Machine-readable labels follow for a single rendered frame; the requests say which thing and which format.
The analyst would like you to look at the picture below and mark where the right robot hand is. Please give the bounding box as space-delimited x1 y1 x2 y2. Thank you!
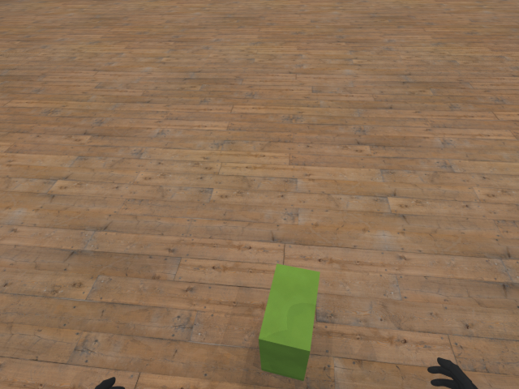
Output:
427 357 478 389

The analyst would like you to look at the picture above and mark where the carton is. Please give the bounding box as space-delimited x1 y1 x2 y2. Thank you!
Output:
259 264 320 381

